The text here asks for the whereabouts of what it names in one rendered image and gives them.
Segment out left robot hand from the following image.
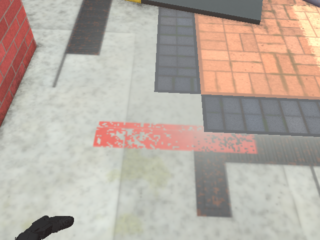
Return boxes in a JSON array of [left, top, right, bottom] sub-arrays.
[[15, 215, 74, 240]]

